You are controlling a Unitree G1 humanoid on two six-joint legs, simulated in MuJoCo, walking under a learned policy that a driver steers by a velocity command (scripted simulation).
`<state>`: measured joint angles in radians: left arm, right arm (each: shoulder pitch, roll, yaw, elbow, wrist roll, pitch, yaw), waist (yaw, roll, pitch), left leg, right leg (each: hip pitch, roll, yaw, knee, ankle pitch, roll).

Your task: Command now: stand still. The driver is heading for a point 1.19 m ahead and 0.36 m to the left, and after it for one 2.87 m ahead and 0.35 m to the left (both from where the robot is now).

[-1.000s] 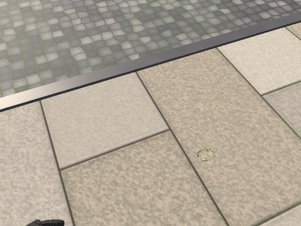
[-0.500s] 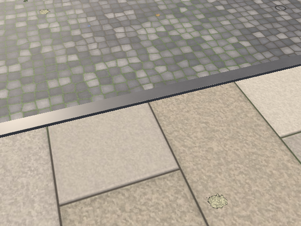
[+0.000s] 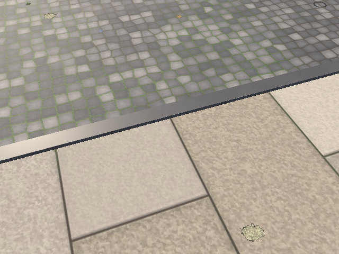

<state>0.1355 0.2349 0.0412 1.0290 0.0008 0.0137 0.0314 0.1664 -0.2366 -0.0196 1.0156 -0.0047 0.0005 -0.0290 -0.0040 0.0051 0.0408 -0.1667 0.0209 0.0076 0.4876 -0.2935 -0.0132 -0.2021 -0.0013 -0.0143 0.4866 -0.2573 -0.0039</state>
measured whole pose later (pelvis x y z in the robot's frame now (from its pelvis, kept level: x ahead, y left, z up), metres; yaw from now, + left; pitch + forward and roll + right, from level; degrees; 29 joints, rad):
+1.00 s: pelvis +0.27 -0.02 -0.02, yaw +1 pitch +1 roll +0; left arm -0.01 0.24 0.05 0.92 -0.02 -0.09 -0.04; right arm 0.43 -0.22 -0.03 1.06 0.03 -0.09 -0.01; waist -0.04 0.01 0.05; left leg -0.16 0.02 -0.06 1.08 -0.46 0.02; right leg -0.46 0.03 -0.07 0.59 -0.16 -0.08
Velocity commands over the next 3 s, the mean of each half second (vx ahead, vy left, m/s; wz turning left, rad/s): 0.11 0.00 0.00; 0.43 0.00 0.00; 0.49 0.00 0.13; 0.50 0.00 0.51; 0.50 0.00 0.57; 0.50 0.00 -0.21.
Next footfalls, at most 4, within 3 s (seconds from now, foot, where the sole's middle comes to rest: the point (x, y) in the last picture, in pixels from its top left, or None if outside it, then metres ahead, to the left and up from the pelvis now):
0.92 right None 0.40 -0.11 -0.77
1.48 left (146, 206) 0.72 0.13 -0.77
1.96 right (177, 146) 1.04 -0.01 -0.77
2.50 left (104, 130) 1.15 0.37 -0.77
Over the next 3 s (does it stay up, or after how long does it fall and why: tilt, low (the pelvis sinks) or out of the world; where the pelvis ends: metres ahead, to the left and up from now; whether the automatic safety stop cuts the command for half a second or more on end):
stays up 1.30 0.35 -0.01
